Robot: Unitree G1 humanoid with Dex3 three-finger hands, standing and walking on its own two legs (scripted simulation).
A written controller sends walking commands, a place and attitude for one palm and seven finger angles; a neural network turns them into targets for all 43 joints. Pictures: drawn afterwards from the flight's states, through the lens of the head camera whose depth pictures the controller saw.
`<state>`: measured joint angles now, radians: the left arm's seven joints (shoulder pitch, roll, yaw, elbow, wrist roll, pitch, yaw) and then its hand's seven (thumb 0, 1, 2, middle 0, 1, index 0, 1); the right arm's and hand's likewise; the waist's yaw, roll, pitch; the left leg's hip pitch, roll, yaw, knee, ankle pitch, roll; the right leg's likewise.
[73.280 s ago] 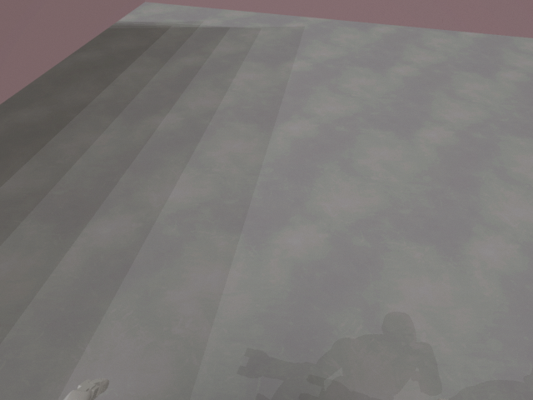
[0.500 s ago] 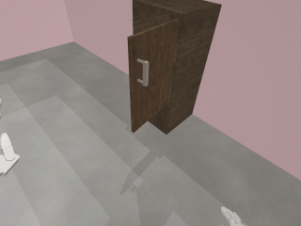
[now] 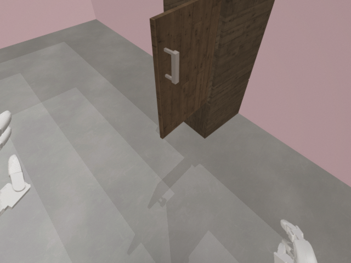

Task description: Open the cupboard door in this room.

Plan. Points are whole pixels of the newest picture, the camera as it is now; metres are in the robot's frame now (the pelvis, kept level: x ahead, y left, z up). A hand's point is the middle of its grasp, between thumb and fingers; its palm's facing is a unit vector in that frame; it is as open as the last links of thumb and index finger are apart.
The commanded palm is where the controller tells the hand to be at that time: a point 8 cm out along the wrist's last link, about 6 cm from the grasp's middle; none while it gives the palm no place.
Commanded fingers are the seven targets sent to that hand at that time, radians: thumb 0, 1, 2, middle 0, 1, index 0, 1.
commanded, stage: stop stepping back and stand still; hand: left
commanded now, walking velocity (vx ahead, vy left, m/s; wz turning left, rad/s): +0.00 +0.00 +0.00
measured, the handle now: (171, 66) +0.75 +0.06 +0.03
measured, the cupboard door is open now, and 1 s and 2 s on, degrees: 96 96 96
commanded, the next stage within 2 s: let the arm hang, fingers relaxed in 0.24 s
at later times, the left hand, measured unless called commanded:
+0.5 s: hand (66, 240) +0.17 +0.27 -0.06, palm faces +0.09 -0.89 -0.44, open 7.4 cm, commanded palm none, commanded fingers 0.00 0.90 0.90 -0.20 -0.30 -0.20 -0.30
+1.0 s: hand out of the picture -0.06 +0.22 -0.16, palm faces +0.04 -0.97 -0.26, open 7.3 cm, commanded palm none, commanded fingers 0.00 0.90 0.90 -0.20 -0.30 -0.20 -0.30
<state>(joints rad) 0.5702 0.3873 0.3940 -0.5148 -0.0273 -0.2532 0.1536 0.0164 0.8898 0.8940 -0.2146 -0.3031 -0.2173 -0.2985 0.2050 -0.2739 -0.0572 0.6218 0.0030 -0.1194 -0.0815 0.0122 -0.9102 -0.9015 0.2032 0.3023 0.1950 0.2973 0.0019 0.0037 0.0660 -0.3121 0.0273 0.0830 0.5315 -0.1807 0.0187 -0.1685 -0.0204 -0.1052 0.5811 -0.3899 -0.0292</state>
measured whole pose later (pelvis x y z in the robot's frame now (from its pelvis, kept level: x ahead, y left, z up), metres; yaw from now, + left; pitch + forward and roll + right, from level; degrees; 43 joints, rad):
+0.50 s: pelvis +0.00 +0.02 -0.01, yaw +2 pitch +1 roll +1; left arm 0.28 0.30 0.09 0.38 0.03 0.02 0.02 0.01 0.91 0.90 -0.20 -0.30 -0.20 -0.30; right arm 0.12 -0.31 0.00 0.81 -0.02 -0.03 0.01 0.01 -0.91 -0.90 0.21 0.30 0.20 0.30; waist -0.01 0.08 0.01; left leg -0.41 -0.02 0.07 0.60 -0.22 0.04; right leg -0.27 -0.04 -0.02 0.66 -0.41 0.01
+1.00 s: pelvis +0.00 +0.02 +0.01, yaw +2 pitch -2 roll +0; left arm 0.35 0.20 0.00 1.15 0.01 0.01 0.03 0.01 0.92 0.89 -0.20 -0.30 -0.20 -0.30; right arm 0.24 -0.18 0.00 1.13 -0.01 0.03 -0.01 0.01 -0.91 -0.90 0.20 0.30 0.20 0.30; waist 0.00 0.03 0.06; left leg -0.26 -0.01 0.06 0.41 -0.13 0.04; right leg -0.11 -0.02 -0.03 0.43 -0.29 0.01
